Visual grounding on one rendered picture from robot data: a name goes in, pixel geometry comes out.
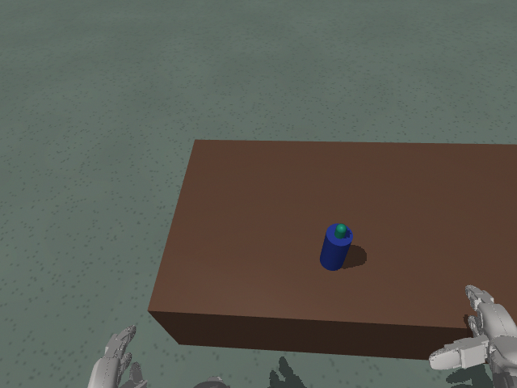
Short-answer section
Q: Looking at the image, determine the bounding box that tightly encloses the right robot hand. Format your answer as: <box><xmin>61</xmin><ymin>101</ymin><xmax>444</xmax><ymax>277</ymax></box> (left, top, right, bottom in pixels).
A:
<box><xmin>429</xmin><ymin>285</ymin><xmax>517</xmax><ymax>370</ymax></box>

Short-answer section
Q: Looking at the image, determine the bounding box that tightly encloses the bottle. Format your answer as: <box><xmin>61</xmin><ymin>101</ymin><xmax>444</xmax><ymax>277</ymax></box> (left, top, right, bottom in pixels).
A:
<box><xmin>320</xmin><ymin>223</ymin><xmax>353</xmax><ymax>271</ymax></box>

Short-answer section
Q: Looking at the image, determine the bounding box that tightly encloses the right robot arm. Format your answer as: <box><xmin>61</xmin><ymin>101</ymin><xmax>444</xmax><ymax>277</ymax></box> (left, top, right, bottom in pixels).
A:
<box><xmin>488</xmin><ymin>335</ymin><xmax>517</xmax><ymax>388</ymax></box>

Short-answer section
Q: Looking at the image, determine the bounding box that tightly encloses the left robot hand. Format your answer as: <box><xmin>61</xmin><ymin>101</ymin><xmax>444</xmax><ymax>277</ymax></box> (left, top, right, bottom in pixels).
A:
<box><xmin>87</xmin><ymin>325</ymin><xmax>147</xmax><ymax>388</ymax></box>

